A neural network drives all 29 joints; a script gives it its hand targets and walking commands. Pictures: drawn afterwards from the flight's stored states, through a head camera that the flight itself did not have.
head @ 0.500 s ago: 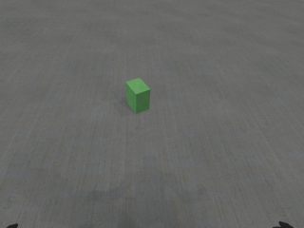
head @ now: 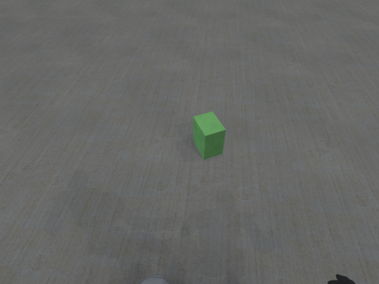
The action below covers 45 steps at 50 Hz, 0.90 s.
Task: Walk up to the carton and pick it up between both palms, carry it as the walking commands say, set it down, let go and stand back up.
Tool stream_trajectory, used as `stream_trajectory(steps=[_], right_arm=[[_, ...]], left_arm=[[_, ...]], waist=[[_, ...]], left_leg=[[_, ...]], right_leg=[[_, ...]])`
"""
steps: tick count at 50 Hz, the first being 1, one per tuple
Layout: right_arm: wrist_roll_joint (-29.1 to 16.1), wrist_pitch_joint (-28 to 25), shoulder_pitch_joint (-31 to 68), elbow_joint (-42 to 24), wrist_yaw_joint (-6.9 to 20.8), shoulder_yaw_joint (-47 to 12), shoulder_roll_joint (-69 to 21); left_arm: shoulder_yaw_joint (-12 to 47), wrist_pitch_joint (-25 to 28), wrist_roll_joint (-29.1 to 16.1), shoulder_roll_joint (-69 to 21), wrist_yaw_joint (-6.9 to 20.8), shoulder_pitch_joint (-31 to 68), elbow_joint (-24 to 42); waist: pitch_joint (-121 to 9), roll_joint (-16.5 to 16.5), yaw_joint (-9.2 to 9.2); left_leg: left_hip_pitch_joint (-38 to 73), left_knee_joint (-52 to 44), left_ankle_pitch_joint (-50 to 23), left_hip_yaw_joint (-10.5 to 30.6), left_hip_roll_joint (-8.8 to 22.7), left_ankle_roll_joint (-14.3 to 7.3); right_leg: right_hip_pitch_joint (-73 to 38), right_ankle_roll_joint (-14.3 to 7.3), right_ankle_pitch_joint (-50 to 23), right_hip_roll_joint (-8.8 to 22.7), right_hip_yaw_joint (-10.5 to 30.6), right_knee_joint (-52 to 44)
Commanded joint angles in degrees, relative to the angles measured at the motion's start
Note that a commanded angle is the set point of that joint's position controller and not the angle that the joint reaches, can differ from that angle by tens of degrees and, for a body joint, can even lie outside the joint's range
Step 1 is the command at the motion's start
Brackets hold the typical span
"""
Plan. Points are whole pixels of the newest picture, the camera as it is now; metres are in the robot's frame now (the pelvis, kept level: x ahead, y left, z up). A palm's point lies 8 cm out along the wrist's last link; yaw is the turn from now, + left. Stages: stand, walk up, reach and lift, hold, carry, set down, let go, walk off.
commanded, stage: walk up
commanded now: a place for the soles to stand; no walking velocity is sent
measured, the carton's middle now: (208, 135) +1.15 -0.06 -0.65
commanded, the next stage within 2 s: none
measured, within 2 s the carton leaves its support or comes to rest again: neither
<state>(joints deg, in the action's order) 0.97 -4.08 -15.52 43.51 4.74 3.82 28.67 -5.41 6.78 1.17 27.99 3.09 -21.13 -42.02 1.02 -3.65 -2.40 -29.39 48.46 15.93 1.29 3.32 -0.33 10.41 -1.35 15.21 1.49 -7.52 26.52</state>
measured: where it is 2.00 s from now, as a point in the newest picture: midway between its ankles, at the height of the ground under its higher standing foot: (203, 213)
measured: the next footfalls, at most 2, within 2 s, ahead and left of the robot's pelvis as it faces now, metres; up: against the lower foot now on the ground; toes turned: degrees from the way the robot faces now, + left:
left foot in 0.14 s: +0.21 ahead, +0.13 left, +0.00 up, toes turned +4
right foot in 0.54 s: +0.36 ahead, -0.13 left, +0.00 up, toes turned -5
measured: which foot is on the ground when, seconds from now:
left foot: up 0.00-0.12, down 0.14-0.54, up 0.56-0.82, down 0.84-1.00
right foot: down 0.00-0.16, up 0.18-0.52, down 0.54-0.86, up 0.88-1.00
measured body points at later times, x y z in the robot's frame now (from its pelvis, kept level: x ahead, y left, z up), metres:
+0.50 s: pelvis +0.21 +0.01 -0.01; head +0.22 +0.01 +0.44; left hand +0.36 +0.33 -0.08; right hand +0.25 -0.35 -0.08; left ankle +0.17 +0.13 -0.74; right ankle +0.32 -0.13 -0.72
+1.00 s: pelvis +0.39 +0.01 -0.01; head +0.40 +0.03 +0.44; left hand +0.49 +0.34 -0.11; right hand +0.48 -0.35 -0.06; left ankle +0.44 +0.12 -0.74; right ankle +0.40 -0.13 -0.69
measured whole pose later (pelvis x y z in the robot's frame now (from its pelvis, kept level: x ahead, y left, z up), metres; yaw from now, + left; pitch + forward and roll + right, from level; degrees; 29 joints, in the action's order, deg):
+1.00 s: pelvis +0.39 +0.01 -0.01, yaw -2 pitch -1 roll +0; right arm 0.4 -6.5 -18.4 41.3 1.9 4.6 27.9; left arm -3.4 3.7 0.9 28.0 3.0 -19.6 -43.2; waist 1.4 3.7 0.2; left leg -18.9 34.8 15.0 -4.6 1.2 -1.7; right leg 27.0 -0.9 21.7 2.3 1.8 57.2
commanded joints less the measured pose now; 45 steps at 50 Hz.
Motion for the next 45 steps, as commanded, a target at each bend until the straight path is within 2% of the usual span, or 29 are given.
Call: stream_trajectory(steps=[1,3,4,5,6,7,8,9,10,12,14,17,21,24,26,27,28,29,30,31,33,34,36,39,41,42,43,44,45], right_arm=[[-0.2,-0.7,4.9,-4.9,0.7,1.9,6.5],[-0.6,-0.7,6.6,-5.4,0.8,2.1,6.1],[-0.8,-0.8,5.7,-5.2,0.8,2.3,6.0],[-0.7,-0.9,3.5,-4.5,0.6,2.7,6.2],[-0.2,-1.1,-0.1,-3.5,0.1,3.4,7.6],[0.7,-1.4,-6.8,-1.8,-0.6,4.3,9.7],[1.4,-1.7,-13.2,-2.2,-1.6,6.1,15.5],[-1.4,-2.0,-11.4,-3.7,-2.3,6.6,17.8],[-2.5,-2.0,-6.7,-4.7,-2.6,6.3,16.0],[-2.0,-2.0,-1.9,-5.9,-2.6,5.1,11.9],[-0.9,-2.5,-0.6,-6.6,-2.4,4.7,11.0],[-0.3,-3.0,-2.4,-6.8,-2.3,4.7,11.7],[-0.5,-2.7,-2.8,-6.5,-2.0,4.4,12.6],[-0.8,-2.1,-2.0,-6.3,-2.0,4.1,13.2],[-0.5,-1.9,-3.8,-6.0,-2.3,2.9,10.5],[-0.2,-2.0,-4.6,-6.4,-2.6,2.0,7.9],[-0.9,-2.2,-5.0,-8.1,-2.6,1.1,5.5],[-1.1,-1.6,-4.1,-6.9,-3.4,1.7,10.0],[-1.5,-1.4,-3.9,-5.3,-3.4,2.2,12.0],[-1.4,-1.5,-5.1,-4.7,-3.2,2.2,11.4],[-0.4,-1.6,-8.0,-2.5,-2.5,2.4,10.4],[0.0,-1.4,-8.6,-1.9,-2.0,2.4,9.7],[0.2,-1.2,-6.0,-2.8,-1.3,2.3,8.1],[0.0,-1.5,-3.3,-3.4,-1.0,2.6,7.4],[0.1,-1.9,-5.5,-2.2,-1.2,3.1,7.5],[0.2,-2.3,-8.2,-1.3,-1.6,3.6,8.7],[0.4,-2.7,-12.9,-0.1,-2.3,4.4,10.6],[0.8,-3.2,-15.2,-1.1,-2.7,5.7,16.5],[-0.7,-3.4,-13.1,-2.7,-3.0,6.1,17.4]], left_arm=[[-2.8,0.3,-0.2,12.8,0.1,0.2,3.5],[-2.5,-0.1,-0.4,13.2,0.2,-0.2,4.0],[-2.3,-0.3,-0.5,13.4,0.1,-0.1,4.1],[-2.0,-0.6,-0.7,13.1,0.0,0.2,4.3],[-1.2,-0.8,-1.0,11.8,-0.1,-0.5,4.6],[-0.3,-1.0,-1.3,9.8,-0.4,-1.5,5.1],[0.8,-1.0,-1.7,6.7,-0.6,-2.0,7.1],[0.5,-1.2,-1.0,9.5,-1.2,-1.8,6.5],[0.0,-1.5,-1.0,11.5,-1.5,-1.1,4.8],[-0.4,-1.2,-1.1,10.8,-1.2,-3.2,3.0],[-0.6,-1.5,-0.7,9.7,-0.3,-5.2,1.4],[-0.6,-2.0,-0.3,8.1,0.9,-0.3,2.4],[-1.5,-1.8,0.3,7.5,2.1,5.5,3.1],[-2.2,-1.6,0.2,7.3,2.4,5.9,2.7],[-3.1,-1.2,0.3,8.4,1.7,1.8,1.1],[-4.1,-0.7,0.3,10.4,0.9,-5.2,-0.4],[-5.3,-0.2,0.0,16.4,0.0,-8.3,1.0],[-5.2,-0.3,-1.0,18.0,-0.3,-5.4,2.5],[-4.7,-0.5,-1.5,16.0,-0.5,-2.5,3.2],[-4.0,-0.7,-1.8,14.3,-0.7,-0.1,3.9],[-3.2,-1.1,-1.3,12.4,-0.6,3.3,4.6],[-3.2,-1.2,-0.9,12.0,-0.3,3.1,4.8],[-3.3,-1.2,-0.4,12.8,0.2,2.1,5.0],[-2.9,-1.6,-0.4,13.6,0.8,3.8,5.9],[-2.1,-2.1,-0.4,12.5,0.8,5.3,6.3],[-1.3,-2.2,-0.1,10.6,0.7,5.0,6.4],[-0.3,-2.4,0.2,7.9,0.5,4.6,6.6],[0.5,-2.4,-0.4,5.5,0.2,4.9,7.8],[-0.2,-2.7,-0.2,9.7,-0.7,4.8,6.5]], waist=[[2.9,12.9,-0.25],[2.2,12.1,-0.31],[1.9,11.5,0.53],[1.2,9.8,2.05],[-1.0,6.7,3.92],[-5.7,1.3,6.84],[-10.8,-10.5,10.41],[-8.8,-5.8,9.40],[-4.9,1.8,6.96],[0.2,-0.7,3.59],[0.0,-5.0,2.85],[0.7,-5.6,4.04],[2.5,-5.1,4.65],[1.7,-4.1,3.29],[-0.5,1.6,0.70],[-3.8,9.6,-2.96],[-7.1,21.9,-4.54],[-6.5,14.3,-3.51],[-3.6,9.0,-2.30],[-1.2,8.4,-0.59],[1.6,12.3,1.47],[1.3,13.4,1.54],[1.1,14.1,0.55],[1.5,14.2,0.61],[1.2,11.5,2.94],[0.1,8.1,4.57],[-1.4,0.1,7.23],[-1.0,-12.3,8.86],[-0.2,-3.7,8.18]], left_leg=[[0.3,-9.6,-2.8,-3.3,0.4,-0.3],[5.5,-12.9,-4.7,-5.9,-1.0,-0.7],[9.0,-14.5,-5.5,-6.6,-1.7,-1.0],[14.2,-17.0,-6.5,-7.1,-2.6,-1.4],[21.8,-18.4,-4.6,-7.0,-4.0,-2.2],[32.0,-19.7,-0.2,-3.3,-3.0,-4.0],[42.0,-25.1,13.4,22.4,14.4,-9.7],[37.4,-32.6,16.1,37.8,21.8,-15.7],[31.3,-31.6,13.7,32.0,20.6,-16.9],[22.9,-32.0,3.9,19.2,15.5,-13.9],[17.0,-30.8,-5.6,10.1,11.9,-12.6],[15.0,-32.0,-3.5,7.2,12.0,-14.1],[12.0,-32.6,3.7,4.8,10.6,-12.9],[9.3,-29.1,4.8,3.8,10.9,-11.4],[5.0,-18.2,-0.5,0.6,8.6,-9.4],[-0.2,-2.2,-5.6,-2.9,5.1,-7.4],[-14.1,15.5,8.5,-5.8,-2.7,-3.2],[-15.9,21.3,13.4,1.7,-1.2,-3.1],[-14.9,21.5,9.6,3.9,1.2,-3.0],[-13.0,18.0,7.3,3.5,3.3,-2.3],[-6.2,8.1,5.1,0.4,3.2,-0.8],[-2.8,4.5,5.1,-1.2,2.4,-0.2],[0.1,-1.6,4.7,-3.2,1.6,-0.1],[6.4,-9.2,0.4,-6.1,-0.3,-0.4],[15.5,-14.5,-2.5,-7.1,-2.6,-0.8],[21.9,-15.9,-0.7,-6.1,-3.2,-1.5],[28.6,-20.8,7.6,0.3,0.3,-3.2],[32.3,-33.9,28.1,32.3,17.5,-10.1],[28.9,-36.0,30.8,37.9,21.6,-15.7]], right_leg=[[0.6,-10.4,-2.8,12.3,10.6,-12.2],[2.4,-10.1,-4.9,13.0,10.1,-10.7],[4.1,-9.9,-4.6,13.4,10.0,-9.1],[6.3,-9.2,-4.4,12.9,9.2,-5.9],[9.1,-8.1,-8.5,11.2,7.4,0.5],[13.3,-6.4,-10.5,7.7,4.3,13.6],[27.2,-1.6,-0.4,1.8,0.7,34.9],[32.7,-0.7,13.4,-1.1,9.2,40.9],[32.2,-0.6,10.2,2.1,13.8,43.0],[29.9,-0.1,6.8,5.0,14.0,37.3],[23.7,1.0,3.6,4.9,11.4,31.4],[22.4,1.5,0.6,5.6,7.9,23.9],[17.2,0.8,-4.5,3.7,5.1,13.9],[9.1,-0.3,-4.1,1.0,3.3,8.5],[-3.1,-1.5,-0.9,-1.2,3.8,4.5],[-13.1,-3.9,4.6,2.6,10.6,0.5],[-19.4,-10.4,17.9,20.3,40.4,-9.4],[-15.5,-14.7,19.2,23.5,45.5,-11.3],[-11.2,-15.8,15.7,21.4,39.5,-10.4],[-6.6,-14.5,11.4,19.2,32.9,-10.0],[1.6,-12.4,3.2,13.2,20.7,-9.6],[3.8,-12.6,1.0,11.9,17.7,-9.1],[5.7,-13.5,4.6,12.3,16.6,-9.4],[10.4,-11.9,12.6,12.3,16.2,-9.4],[16.4,-9.7,17.8,10.3,14.0,-4.4],[20.1,-8.2,19.7,8.7,12.7,0.8],[24.9,-6.0,19.9,5.6,9.9,12.0],[36.9,-1.0,16.3,-1.8,4.5,31.4],[37.4,-0.5,13.7,0.0,13.1,37.2]])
